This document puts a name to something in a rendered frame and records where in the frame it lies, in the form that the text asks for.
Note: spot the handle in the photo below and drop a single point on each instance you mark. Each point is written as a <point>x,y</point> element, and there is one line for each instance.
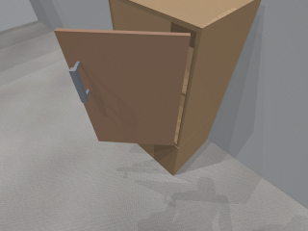
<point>78,83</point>

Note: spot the cupboard door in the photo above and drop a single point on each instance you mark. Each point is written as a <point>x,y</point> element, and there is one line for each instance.
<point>135,80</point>

